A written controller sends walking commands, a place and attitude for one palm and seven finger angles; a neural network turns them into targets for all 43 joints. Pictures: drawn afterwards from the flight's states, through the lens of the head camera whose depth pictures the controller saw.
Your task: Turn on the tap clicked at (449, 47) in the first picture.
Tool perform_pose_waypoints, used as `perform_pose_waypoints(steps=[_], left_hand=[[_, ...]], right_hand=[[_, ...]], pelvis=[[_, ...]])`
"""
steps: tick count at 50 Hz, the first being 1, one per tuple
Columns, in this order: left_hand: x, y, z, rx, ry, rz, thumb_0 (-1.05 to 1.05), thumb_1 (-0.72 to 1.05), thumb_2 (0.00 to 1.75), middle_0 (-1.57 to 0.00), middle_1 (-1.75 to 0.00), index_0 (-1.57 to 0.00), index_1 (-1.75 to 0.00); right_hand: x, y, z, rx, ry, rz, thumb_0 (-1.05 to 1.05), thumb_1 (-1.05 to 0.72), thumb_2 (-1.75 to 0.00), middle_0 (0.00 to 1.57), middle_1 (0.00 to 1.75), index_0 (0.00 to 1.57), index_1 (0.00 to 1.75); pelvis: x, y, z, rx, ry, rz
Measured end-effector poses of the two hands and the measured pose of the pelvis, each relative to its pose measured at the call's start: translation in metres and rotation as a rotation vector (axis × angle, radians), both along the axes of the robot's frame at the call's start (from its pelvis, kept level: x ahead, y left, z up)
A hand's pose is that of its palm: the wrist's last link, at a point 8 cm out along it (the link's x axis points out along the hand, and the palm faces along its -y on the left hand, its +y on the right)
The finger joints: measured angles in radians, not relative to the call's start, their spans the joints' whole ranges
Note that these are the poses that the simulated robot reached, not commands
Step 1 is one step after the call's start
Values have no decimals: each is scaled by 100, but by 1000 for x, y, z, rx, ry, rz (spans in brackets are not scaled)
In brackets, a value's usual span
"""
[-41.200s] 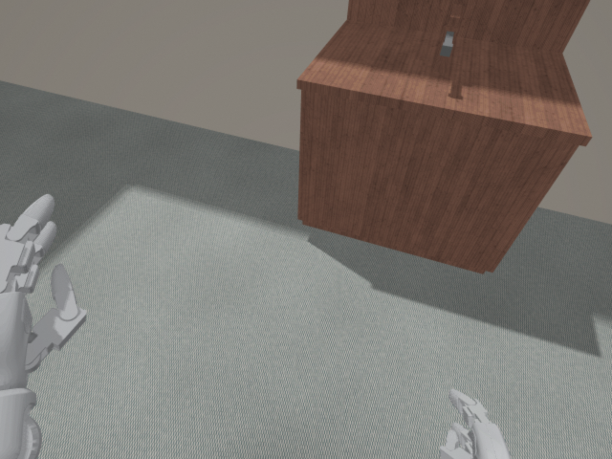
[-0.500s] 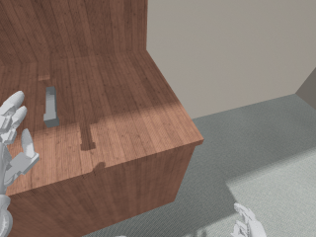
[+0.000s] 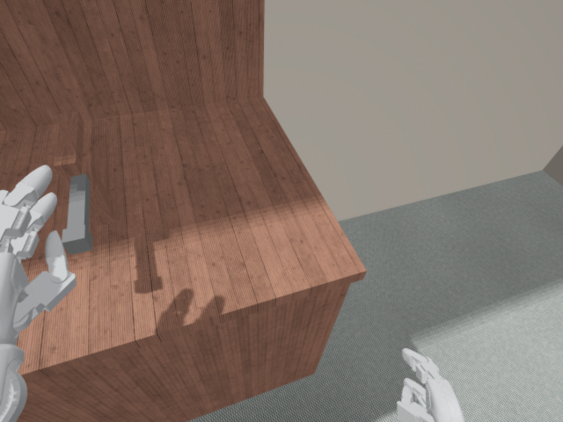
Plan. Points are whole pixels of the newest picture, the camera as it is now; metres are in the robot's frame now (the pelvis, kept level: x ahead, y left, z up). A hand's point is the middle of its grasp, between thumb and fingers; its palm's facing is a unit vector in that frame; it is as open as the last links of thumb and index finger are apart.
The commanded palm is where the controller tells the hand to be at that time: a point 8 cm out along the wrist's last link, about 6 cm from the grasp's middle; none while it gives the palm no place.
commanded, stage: shuffle to correct the standing spot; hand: left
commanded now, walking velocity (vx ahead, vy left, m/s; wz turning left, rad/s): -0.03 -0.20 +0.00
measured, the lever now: (77, 239) +0.32 +0.31 +0.08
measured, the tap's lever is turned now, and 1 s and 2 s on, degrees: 0 0 0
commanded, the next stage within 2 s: none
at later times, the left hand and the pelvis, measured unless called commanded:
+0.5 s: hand (58, 293) +0.20 +0.24 +0.16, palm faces +0.30 -0.87 -0.38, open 7.4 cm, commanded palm +0.15 +0.28 +0.18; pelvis -0.01 +0.00 +0.00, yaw +0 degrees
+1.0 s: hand (55, 278) +0.22 +0.25 +0.16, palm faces +0.31 -0.87 -0.39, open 7.4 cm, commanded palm +0.16 +0.29 +0.18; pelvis +0.00 +0.01 +0.00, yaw +0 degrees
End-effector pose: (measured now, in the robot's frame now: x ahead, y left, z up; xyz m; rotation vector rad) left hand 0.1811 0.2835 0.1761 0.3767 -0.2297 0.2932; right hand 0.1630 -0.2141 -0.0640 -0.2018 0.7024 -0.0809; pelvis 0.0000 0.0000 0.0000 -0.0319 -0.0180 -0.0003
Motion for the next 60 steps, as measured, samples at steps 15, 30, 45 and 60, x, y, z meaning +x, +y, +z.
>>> perform_pose_waypoints(steps=[15,30,45,60], left_hand=[[1,-2,3,52,49,-21,1,89,90,-21,-30,-21,-30],[-19,8,2,44,36,3,1,89,90,-21,-30,-21,-30],[-8,13,4,48,44,5,1,89,90,-21,-30,-21,-30],[6,3,5,50,62,-2,1,89,90,-21,-30,-21,-30]], right_hand=[[9,-11,2,-8,7,-19,2,-91,-90,20,30,21,30],[-25,-4,-8,-5,49,-31,2,-91,-90,20,30,21,30],[-15,10,-6,14,46,-14,2,-91,-90,20,30,21,30],[15,-1,0,10,19,-7,2,-91,-90,20,30,21,30]], pelvis=[[-1,-1,1,-2,9,-3],[-17,6,0,-8,6,1],[-9,13,4,-5,18,-3],[4,5,5,0,18,0]])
